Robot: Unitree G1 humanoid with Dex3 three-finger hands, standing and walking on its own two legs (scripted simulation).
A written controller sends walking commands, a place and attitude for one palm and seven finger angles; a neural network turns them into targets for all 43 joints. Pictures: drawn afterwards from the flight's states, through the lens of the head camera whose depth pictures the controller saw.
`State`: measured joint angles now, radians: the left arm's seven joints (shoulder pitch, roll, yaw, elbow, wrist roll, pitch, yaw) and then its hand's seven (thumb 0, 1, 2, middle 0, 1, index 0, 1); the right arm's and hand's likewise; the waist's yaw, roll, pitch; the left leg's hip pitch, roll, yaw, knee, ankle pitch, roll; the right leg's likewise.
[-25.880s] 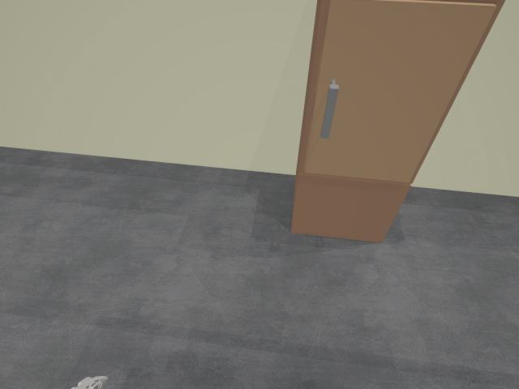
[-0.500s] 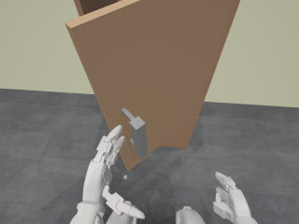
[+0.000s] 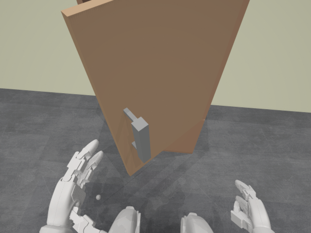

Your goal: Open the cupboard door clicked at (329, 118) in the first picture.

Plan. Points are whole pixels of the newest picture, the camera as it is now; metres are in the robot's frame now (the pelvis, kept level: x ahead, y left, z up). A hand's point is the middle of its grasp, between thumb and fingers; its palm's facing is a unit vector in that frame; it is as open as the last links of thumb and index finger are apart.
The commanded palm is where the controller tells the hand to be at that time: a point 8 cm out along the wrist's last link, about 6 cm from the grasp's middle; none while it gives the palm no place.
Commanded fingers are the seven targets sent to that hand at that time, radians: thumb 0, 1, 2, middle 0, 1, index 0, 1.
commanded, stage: draw the hand back to the body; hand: left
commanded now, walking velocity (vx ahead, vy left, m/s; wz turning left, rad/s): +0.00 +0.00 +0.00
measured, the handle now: (137, 137) +0.34 +0.07 +0.06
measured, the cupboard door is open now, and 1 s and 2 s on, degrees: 46 46 46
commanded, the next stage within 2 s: step back with the hand held close in 1.62 s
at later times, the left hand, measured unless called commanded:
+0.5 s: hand (57, 192) +0.19 +0.18 +0.13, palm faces -0.06 -1.00 -0.06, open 16.3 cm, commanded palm +0.16 +0.24 +0.15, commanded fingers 0.00 -0.36 0.36 -0.16 -0.30 -0.16 -0.30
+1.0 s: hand out of the picture +0.21 +0.26 +0.22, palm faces +0.34 -0.85 -0.41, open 12.0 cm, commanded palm +0.17 +0.30 +0.24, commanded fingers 0.00 0.51 0.74 -0.19 -0.30 -0.19 -0.30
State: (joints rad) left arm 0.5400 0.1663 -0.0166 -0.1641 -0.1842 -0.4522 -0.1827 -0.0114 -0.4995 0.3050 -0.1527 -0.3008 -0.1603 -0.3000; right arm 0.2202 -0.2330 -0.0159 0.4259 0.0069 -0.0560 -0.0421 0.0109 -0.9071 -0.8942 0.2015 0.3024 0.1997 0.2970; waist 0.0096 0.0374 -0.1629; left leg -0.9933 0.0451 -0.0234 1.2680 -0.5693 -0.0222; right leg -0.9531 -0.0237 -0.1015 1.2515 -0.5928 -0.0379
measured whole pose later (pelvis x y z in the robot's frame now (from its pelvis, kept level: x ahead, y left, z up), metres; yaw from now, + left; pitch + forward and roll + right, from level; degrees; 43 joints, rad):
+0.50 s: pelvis +0.01 +0.03 +0.04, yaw +0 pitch +10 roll -3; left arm 0.62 0.24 0.06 -0.34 -0.24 -0.25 -0.20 -0.01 -0.50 0.31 -0.15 -0.30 -0.15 -0.30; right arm 0.28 -0.23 0.03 0.40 0.04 -0.07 -0.07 0.01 -0.90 -0.89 0.20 0.30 0.20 0.30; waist 0.00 0.05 -0.15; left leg -0.73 0.04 -0.01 1.07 -0.51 0.01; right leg -0.67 -0.02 -0.09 1.01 -0.50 0.00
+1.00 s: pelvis +0.03 +0.03 +0.10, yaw -1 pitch +0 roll -1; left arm 0.58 0.32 0.19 -0.45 -0.04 -0.02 0.15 0.00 0.18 0.60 -0.18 -0.30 -0.19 -0.30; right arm 0.26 -0.22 0.07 0.54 0.01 -0.11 -0.11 0.01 -0.90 -0.89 0.20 0.30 0.20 0.30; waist 0.05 0.07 -0.06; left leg -0.30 0.01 0.03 0.66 -0.36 0.02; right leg -0.26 -0.04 -0.06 0.62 -0.36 0.02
